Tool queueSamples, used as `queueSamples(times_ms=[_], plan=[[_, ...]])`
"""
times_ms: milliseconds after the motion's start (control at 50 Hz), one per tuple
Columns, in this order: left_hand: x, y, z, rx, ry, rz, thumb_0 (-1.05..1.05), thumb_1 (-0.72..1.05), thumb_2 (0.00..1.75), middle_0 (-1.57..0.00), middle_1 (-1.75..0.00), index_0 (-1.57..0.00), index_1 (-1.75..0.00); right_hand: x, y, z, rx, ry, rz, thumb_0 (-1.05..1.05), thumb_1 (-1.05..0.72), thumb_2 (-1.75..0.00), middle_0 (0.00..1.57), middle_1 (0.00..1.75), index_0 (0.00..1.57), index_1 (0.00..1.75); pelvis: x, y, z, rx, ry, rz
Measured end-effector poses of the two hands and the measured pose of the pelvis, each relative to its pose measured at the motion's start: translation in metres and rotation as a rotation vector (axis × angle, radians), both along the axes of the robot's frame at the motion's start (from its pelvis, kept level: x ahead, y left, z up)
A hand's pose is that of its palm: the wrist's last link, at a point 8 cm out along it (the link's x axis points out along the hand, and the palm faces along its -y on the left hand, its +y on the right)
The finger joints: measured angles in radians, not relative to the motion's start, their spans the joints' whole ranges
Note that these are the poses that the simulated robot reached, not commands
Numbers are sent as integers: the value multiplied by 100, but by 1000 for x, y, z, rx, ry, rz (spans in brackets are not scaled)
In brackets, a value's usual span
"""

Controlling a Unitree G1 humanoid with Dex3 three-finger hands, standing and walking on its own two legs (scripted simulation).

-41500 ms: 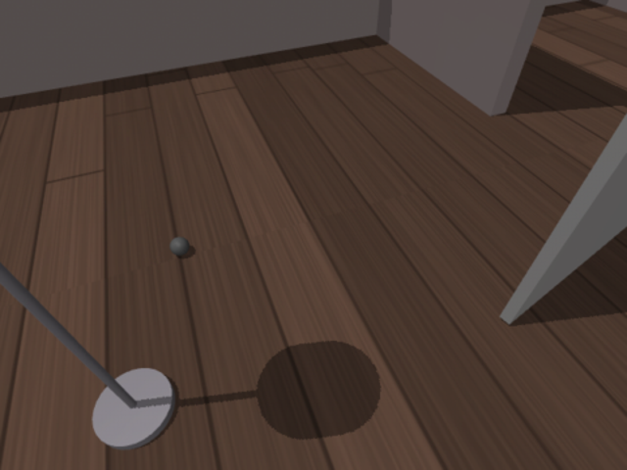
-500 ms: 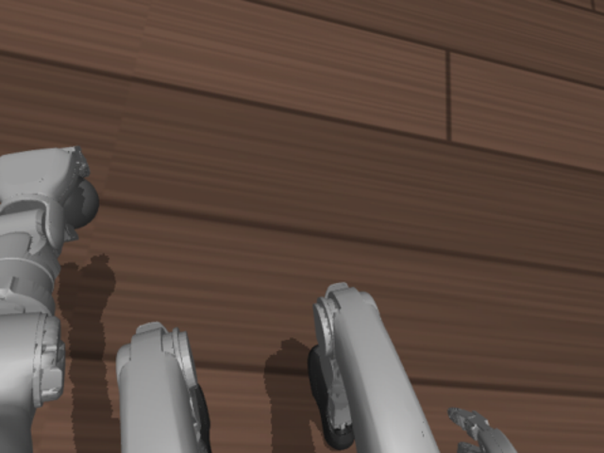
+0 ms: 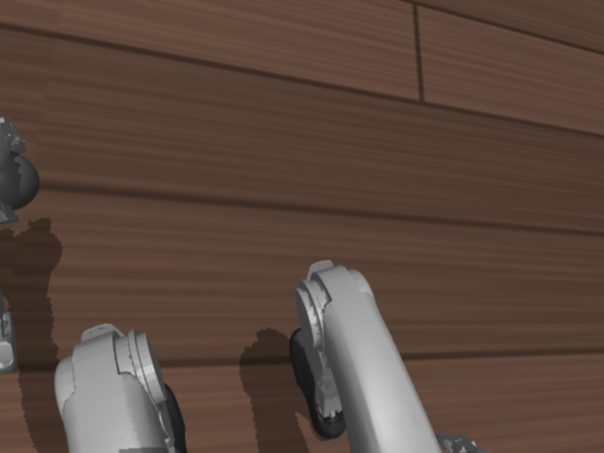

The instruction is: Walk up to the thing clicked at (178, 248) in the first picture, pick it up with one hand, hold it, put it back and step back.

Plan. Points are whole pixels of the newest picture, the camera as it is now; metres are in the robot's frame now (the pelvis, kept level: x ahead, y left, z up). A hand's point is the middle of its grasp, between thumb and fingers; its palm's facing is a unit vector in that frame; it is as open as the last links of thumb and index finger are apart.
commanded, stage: crouch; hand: left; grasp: from above
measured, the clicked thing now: (0, 180) +0.53 +0.27 -0.18
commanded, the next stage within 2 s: lower in 0.26 s
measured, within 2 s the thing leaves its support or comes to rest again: neither
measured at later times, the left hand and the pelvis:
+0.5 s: hand (1, 186) +0.53 +0.27 -0.19, palm faces -0.46 -0.05 -0.89, open 10.4 cm; pelvis +0.00 +0.00 -0.03, yaw -2 degrees
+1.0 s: hand (23, 196) +0.53 +0.27 -0.25, palm faces -0.46 -0.06 -0.89, open 10.4 cm; pelvis +0.00 +0.00 -0.04, yaw -4 degrees
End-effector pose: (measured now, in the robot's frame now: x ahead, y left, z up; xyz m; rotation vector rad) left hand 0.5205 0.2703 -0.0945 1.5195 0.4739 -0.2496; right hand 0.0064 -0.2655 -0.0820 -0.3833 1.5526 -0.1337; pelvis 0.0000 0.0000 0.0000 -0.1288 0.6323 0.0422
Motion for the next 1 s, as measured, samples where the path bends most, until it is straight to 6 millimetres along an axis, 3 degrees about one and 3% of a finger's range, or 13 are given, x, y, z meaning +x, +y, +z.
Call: queueSamples(times_ms=[320,620,1000], plan=[[10,3,-26,4,2,1,0,-4,56,-62,-81,-58,-72,3,6,-17,8,1,36,0,-91,-90,20,30,20,29,0,2,-21,-19,-18,-8],[11,3,-53,-7,27,-8,0,-5,54,-65,-79,-61,-70,10,4,-23,-5,7,72,0,-91,-90,20,30,20,29,2,3,-33,-34,-26,-17],[15,-2,-94,-10,20,-1,0,-3,52,-66,-78,-61,-70,3,9,-22,-1,34,112,0,-91,-90,20,30,20,29,4,5,-44,-57,-42,-32]])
